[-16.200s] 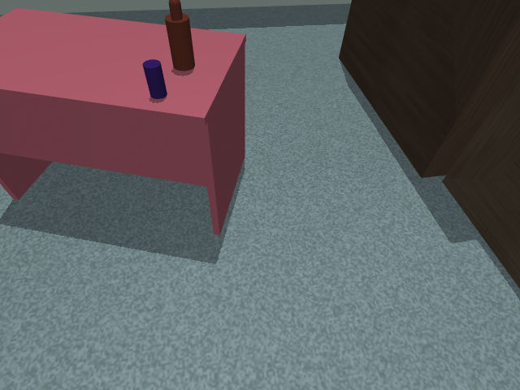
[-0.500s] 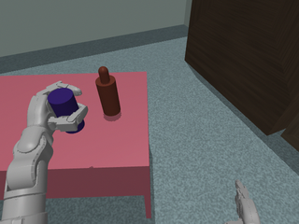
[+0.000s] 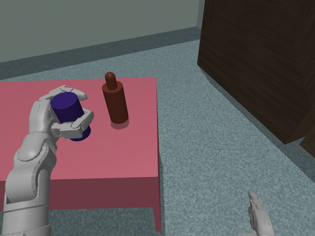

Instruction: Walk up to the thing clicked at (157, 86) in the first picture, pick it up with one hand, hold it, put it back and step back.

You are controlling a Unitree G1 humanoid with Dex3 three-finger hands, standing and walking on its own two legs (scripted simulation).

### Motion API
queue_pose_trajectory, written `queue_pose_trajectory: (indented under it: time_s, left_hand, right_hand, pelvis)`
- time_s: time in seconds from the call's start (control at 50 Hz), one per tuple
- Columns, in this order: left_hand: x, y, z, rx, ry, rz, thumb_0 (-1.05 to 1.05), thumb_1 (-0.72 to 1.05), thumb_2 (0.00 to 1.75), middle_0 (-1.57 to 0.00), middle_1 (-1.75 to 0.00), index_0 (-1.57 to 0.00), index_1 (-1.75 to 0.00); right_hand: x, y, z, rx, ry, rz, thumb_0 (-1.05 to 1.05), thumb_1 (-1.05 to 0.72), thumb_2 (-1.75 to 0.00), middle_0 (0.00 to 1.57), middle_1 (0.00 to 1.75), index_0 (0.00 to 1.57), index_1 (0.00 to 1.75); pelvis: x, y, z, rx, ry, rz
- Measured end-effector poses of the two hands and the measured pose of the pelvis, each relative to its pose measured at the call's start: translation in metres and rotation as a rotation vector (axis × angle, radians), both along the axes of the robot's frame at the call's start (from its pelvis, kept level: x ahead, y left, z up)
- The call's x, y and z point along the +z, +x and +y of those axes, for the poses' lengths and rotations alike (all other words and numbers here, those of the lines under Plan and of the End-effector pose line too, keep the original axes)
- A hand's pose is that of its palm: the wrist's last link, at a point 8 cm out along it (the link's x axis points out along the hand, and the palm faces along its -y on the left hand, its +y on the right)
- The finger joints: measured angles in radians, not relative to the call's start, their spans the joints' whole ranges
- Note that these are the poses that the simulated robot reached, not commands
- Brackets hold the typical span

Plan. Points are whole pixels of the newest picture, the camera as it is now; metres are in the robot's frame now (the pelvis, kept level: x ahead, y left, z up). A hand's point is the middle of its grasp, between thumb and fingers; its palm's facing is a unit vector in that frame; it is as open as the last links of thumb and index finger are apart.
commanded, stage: hold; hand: left
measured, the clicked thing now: (72, 117) +0.33 +0.17 +0.18
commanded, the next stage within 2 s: crouch in 1.92 s
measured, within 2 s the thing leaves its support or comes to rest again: neither
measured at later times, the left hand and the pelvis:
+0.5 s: hand (73, 114) +0.33 +0.17 +0.19, palm faces +0.07 -1.00 -0.02, open 7.1 cm; pelvis +0.01 +0.00 +0.00, yaw +0 degrees
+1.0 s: hand (73, 115) +0.33 +0.17 +0.19, palm faces +0.07 -1.00 -0.02, open 7.1 cm; pelvis +0.01 +0.01 +0.00, yaw +0 degrees
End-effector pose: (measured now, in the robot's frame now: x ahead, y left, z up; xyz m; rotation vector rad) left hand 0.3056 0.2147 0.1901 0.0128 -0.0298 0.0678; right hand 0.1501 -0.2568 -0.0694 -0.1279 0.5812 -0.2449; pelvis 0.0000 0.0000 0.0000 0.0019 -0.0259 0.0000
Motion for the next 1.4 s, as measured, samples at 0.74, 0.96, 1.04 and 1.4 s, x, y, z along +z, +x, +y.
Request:
queue_pose_trajectory:
  time_s: [0.74,0.96,1.04,1.4]
  left_hand:
    - [0.006,0.012,0.004,-0.013,0.004,-0.003,-0.01,-0.05,1.12,-0.89,-1.08,-0.9,-1.09]
    - [0.002,0.002,0.005,-0.006,0.012,0.008,-0.01,-0.05,1.12,-0.89,-1.08,-0.9,-1.09]
    - [0.004,0.0,0.006,0.002,0.016,-0.002,-0.01,-0.05,1.12,-0.89,-1.08,-0.9,-1.09]
    - [0.004,0.004,0.003,-0.001,0.001,0.003,-0.01,-0.05,1.12,-0.89,-1.09,-0.9,-1.09]
  right_hand:
    - [0.003,0.006,0.002,-0.014,-0.009,0.0,-0.02,0.53,-0.05,0.06,0.06,0.05,0.05]
    - [0.0,0.007,0.002,-0.004,-0.001,0.016,-0.02,0.53,-0.05,0.06,0.06,0.05,0.05]
    - [0.0,0.009,0.002,-0.002,-0.005,0.016,-0.02,0.52,-0.05,0.06,0.06,0.05,0.05]
    - [0.002,0.007,0.002,-0.002,-0.004,0.004,-0.02,0.53,-0.05,0.06,0.06,0.05,0.05]
  pelvis:
    - [0.002,0.007,0.006,-0.005,-0.004,0.001]
    - [0.002,0.006,0.005,-0.002,-0.004,-0.001]
    - [0.002,0.006,0.005,-0.001,-0.004,0.0]
    - [0.002,0.006,0.002,0.0,-0.002,-0.002]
